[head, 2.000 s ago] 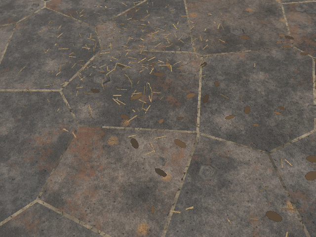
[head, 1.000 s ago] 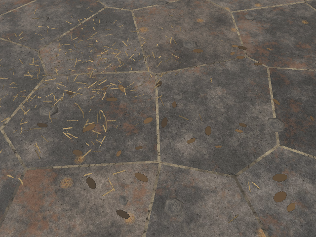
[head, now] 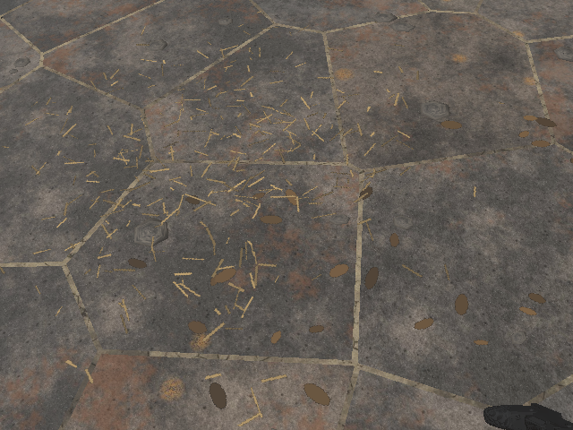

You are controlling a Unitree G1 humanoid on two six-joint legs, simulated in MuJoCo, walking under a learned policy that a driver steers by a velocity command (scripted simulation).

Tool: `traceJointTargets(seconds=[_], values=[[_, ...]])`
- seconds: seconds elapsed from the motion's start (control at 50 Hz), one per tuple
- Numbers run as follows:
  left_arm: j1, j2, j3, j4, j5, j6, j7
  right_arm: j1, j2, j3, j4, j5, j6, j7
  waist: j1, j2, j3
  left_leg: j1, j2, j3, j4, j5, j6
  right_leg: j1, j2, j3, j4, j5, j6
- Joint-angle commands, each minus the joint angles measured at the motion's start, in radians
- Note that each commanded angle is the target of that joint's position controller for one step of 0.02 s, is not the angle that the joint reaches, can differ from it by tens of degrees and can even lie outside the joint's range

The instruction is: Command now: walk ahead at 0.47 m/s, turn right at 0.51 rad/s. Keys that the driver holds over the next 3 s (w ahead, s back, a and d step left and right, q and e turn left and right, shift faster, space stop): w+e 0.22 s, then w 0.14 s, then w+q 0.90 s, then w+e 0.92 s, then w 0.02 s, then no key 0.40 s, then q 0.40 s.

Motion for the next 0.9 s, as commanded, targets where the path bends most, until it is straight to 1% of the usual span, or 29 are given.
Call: traceJointTargets(seconds=[0.02, 0.06, 0.08, 0.1, 0.12, 0.14, 0.16, 0.18, 0.2, 0.24, 0.28, 0.32, 0.36, 0.4, 0.46, 0.52, 0.54, 0.56, 0.58, 0.6, 0.62, 0.64, 0.66, 0.68, 0.7, 0.72, 0.78, 0.84, 0.9], values=[[0.012, 0.184, 0.042, -0.045, 0.003, -0.006, 0.013, -0.124, -0.075, -0.009, -0.113, 0.012, -0.027, -0.009, -0.030, -0.157, 0.029, 0.084, -0.048, 0.025, -0.103, 0.019, 0.026, -0.048, -0.234, 0.170, 0.054, 0.657, -0.081], [-0.054, 0.208, 0.048, -0.064, 0.002, -0.010, 0.009, 0.056, -0.122, -0.028, -0.057, 0.014, -0.035, -0.028, -0.116, -0.143, -0.051, 0.364, -0.088, 0.029, -0.166, -0.023, 0.064, -0.109, -0.203, 0.154, 0.206, 0.833, -0.034], [-0.078, 0.212, 0.050, -0.070, -0.005, -0.017, 0.000, 0.197, -0.154, -0.041, -0.021, 0.011, -0.045, -0.044, -0.187, -0.102, -0.128, 0.565, -0.054, 0.006, -0.216, 0.009, 0.092, -0.171, -0.151, 0.113, 0.388, 0.810, -0.010], [-0.074, 0.161, 0.038, -0.100, -0.015, -0.025, -0.009, 0.348, -0.221, -0.058, -0.013, -0.014, -0.053, -0.065, -0.235, -0.012, -0.263, 0.792, 0.155, -0.201, -0.247, -0.224, 0.132, -0.301, -0.093, 0.069, 0.640, 0.522, 0.003], [0.037, 0.054, 0.018, -0.126, -0.045, -0.017, -0.004, 0.354, -0.293, -0.072, -0.021, -0.036, -0.044, -0.068, -0.164, 0.221, -0.367, 0.980, 0.435, -0.653, -0.343, -0.326, 0.228, -0.579, 0.047, -0.046, 0.919, -0.229, 0.023], [0.023, 0.159, 0.032, -0.110, -0.005, -0.002, 0.002, 0.304, -0.229, -0.069, -0.021, -0.013, -0.032, -0.062, -0.140, 0.133, -0.293, 0.856, 0.419, -0.765, -0.396, -0.426, 0.250, -0.657, -0.030, -0.068, 1.020, -0.184, 0.011], [-0.049, 0.166, 0.037, -0.107, 0.010, 0.004, -0.006, 0.230, -0.141, -0.049, -0.030, -0.004, -0.031, -0.059, -0.121, 0.036, -0.142, 0.703, 0.371, -0.597, -0.419, -0.418, 0.232, -0.661, -0.076, -0.080, 1.018, -0.082, 0.011], [-0.098, 0.146, 0.033, -0.111, 0.012, 0.007, -0.016, 0.194, -0.092, -0.037, -0.026, -0.003, -0.035, -0.054, -0.112, -0.005, -0.062, 0.597, 0.315, -0.445, -0.444, -0.291, 0.216, -0.645, -0.106, -0.095, 0.983, -0.026, 0.018], [-0.116, 0.135, 0.034, -0.113, 0.019, 0.015, -0.025, 0.196, -0.079, -0.032, -0.016, -0.005, -0.041, -0.054, -0.101, 0.025, -0.033, 0.539, 0.275, -0.338, -0.463, -0.187, 0.196, -0.624, -0.127, -0.104, 0.955, -0.009, 0.024], [-0.126, 0.120, 0.032, -0.119, 0.031, 0.036, -0.041, 0.231, -0.072, -0.029, 0.015, 0.004, -0.061, -0.050, -0.082, 0.062, -0.015, 0.477, 0.235, -0.216, -0.486, -0.019, 0.189, -0.591, -0.140, -0.115, 0.928, 0.003, 0.033], [-0.166, 0.100, 0.026, -0.137, 0.033, 0.044, -0.051, 0.270, -0.073, -0.031, 0.040, 0.013, -0.084, -0.040, -0.078, 0.055, -0.016, 0.480, 0.234, -0.159, -0.506, 0.085, 0.206, -0.618, -0.137, -0.111, 0.897, 0.029, 0.037], [-0.231, 0.091, 0.020, -0.159, 0.036, 0.045, -0.059, 0.294, -0.080, -0.034, 0.060, 0.014, -0.092, -0.036, -0.081, 0.049, 0.000, 0.495, 0.233, -0.111, -0.536, 0.111, 0.219, -0.678, -0.137, -0.104, 0.844, 0.087, 0.045], [-0.310, 0.088, 0.013, -0.183, 0.036, 0.041, -0.064, 0.316, -0.079, -0.033, 0.081, 0.013, -0.091, -0.032, -0.089, 0.040, 0.022, 0.505, 0.214, -0.051, -0.552, 0.144, 0.217, -0.714, -0.136, -0.116, 0.741, 0.155, 0.058], [-0.401, 0.072, -0.003, -0.214, 0.038, 0.033, -0.070, 0.335, -0.077, -0.030, 0.103, 0.021, -0.087, -0.027, -0.096, 0.038, 0.032, 0.483, 0.173, -0.001, -0.551, 0.192, 0.208, -0.663, -0.141, -0.177, 0.579, 0.230, 0.067], [-0.517, 0.063, -0.021, -0.244, 0.033, 0.022, -0.072, 0.399, -0.113, -0.037, 0.138, 0.026, -0.076, -0.026, -0.130, 0.039, 0.035, 0.489, 0.170, -0.011, -0.531, 0.263, 0.209, -0.562, -0.135, -0.258, 0.418, 0.254, 0.071], [-0.534, 0.093, -0.019, -0.256, 0.027, 0.010, -0.056, 0.435, -0.152, -0.047, 0.165, 0.018, -0.062, -0.031, -0.125, 0.041, 0.032, 0.573, 0.209, -0.062, -0.459, 0.361, 0.205, -0.516, -0.116, -0.256, 0.342, 0.185, 0.052], [-0.498, 0.105, -0.014, -0.246, 0.029, 0.004, -0.048, 0.435, -0.158, -0.049, 0.171, 0.017, -0.056, -0.033, -0.106, 0.046, 0.017, 0.591, 0.209, -0.069, -0.405, 0.429, 0.197, -0.458, -0.098, -0.257, 0.308, 0.147, 0.042], [-0.405, 0.120, -0.006, -0.215, 0.035, -0.006, -0.038, 0.431, -0.159, -0.049, 0.178, 0.022, -0.051, -0.034, -0.058, 0.031, -0.027, 0.583, 0.183, -0.049, -0.287, 0.511, 0.181, -0.324, -0.076, -0.263, 0.237, 0.154, 0.026], [-0.253, 0.160, 0.010, -0.165, 0.051, -0.021, -0.024, 0.438, -0.137, -0.042, 0.179, 0.029, -0.050, -0.034, -0.001, -0.006, -0.123, 0.499, 0.130, -0.012, -0.100, 0.455, 0.162, -0.097, -0.103, -0.232, 0.209, 0.173, 0.000], [-0.073, 0.250, 0.032, -0.147, 0.073, -0.029, -0.006, 0.421, -0.080, -0.026, 0.132, 0.034, -0.053, -0.032, 0.065, -0.130, -0.273, 0.309, 0.067, 0.031, 0.197, 0.098, 0.140, 0.154, -0.371, 0.040, 0.185, 0.061, -0.048], [-0.076, 0.326, 0.051, -0.146, 0.061, -0.016, 0.000, 0.527, 0.003, -0.014, 0.114, 0.057, -0.045, -0.037, 0.006, -0.322, -0.357, 0.029, -0.068, 0.045, 0.459, -0.439, 0.117, 0.290, -0.581, 0.410, 0.065, -0.001, -0.138], [-0.137, 0.241, 0.036, -0.157, 0.034, -0.007, -0.002, 0.465, -0.106, -0.044, 0.140, 0.032, -0.028, -0.046, 0.003, -0.147, -0.235, -0.029, -0.011, -0.043, 0.528, -0.380, 0.128, 0.167, -0.529, 0.360, 0.043, -0.065, -0.121], [-0.219, 0.170, 0.015, -0.162, 0.027, -0.011, -0.004, 0.413, -0.092, -0.048, 0.130, 0.032, -0.027, -0.039, -0.034, -0.124, -0.106, -0.035, 0.022, -0.053, 0.509, -0.290, 0.130, 0.044, -0.476, 0.210, 0.014, -0.013, -0.095], [-0.260, 0.126, 0.006, -0.159, 0.025, -0.019, -0.008, 0.395, -0.068, -0.045, 0.133, 0.032, -0.024, -0.034, -0.060, -0.118, -0.051, -0.005, 0.047, -0.045, 0.478, -0.235, 0.122, -0.046, -0.430, 0.099, -0.021, 0.088, -0.070], [-0.273, 0.104, 0.000, -0.155, 0.022, -0.026, -0.006, 0.389, -0.063, -0.050, 0.139, 0.020, -0.013, -0.029, -0.079, -0.135, -0.023, 0.021, 0.062, -0.039, 0.456, -0.210, 0.112, -0.101, -0.395, 0.015, -0.041, 0.150, -0.048], [-0.277, 0.093, -0.002, -0.146, 0.019, -0.034, -0.003, 0.401, -0.050, -0.050, 0.143, 0.009, 0.001, -0.021, -0.099, -0.147, -0.013, 0.046, 0.068, -0.033, 0.452, -0.192, 0.100, -0.139, -0.373, -0.046, -0.056, 0.199, -0.036], [-0.236, 0.104, 0.006, -0.117, 0.008, -0.060, -0.001, 0.339, -0.023, -0.052, 0.116, 0.005, 0.023, -0.002, -0.116, -0.124, 0.000, 0.000, 0.072, -0.020, 0.453, -0.117, 0.084, -0.141, -0.365, -0.151, -0.084, 0.348, -0.043], [-0.191, 0.101, 0.009, -0.091, 0.010, -0.063, 0.003, 0.238, -0.016, -0.049, 0.079, 0.000, 0.030, 0.010, -0.107, -0.120, 0.027, -0.084, 0.084, -0.008, 0.396, -0.021, 0.070, -0.119, -0.358, -0.241, -0.097, 0.405, -0.051], [-0.175, 0.104, 0.009, -0.073, 0.013, -0.060, 0.003, 0.121, -0.002, -0.036, 0.036, 0.002, 0.025, 0.023, -0.090, -0.118, 0.058, -0.061, 0.074, 0.033, 0.202, 0.087, 0.069, -0.126, -0.330, -0.332, -0.097, 0.430, -0.041]])
Next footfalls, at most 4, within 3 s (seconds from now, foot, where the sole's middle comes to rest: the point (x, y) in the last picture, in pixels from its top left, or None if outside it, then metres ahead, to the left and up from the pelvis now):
0.10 left None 0.23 0.11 -0.78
0.58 right None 0.44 -0.15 -0.78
1.10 left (325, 318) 0.72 0.05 -0.78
1.68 right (355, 213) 1.06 -0.02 -0.78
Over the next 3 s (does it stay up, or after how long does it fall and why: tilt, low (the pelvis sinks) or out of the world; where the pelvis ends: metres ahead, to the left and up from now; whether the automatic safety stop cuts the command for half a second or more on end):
stays up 1.33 0.04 -0.01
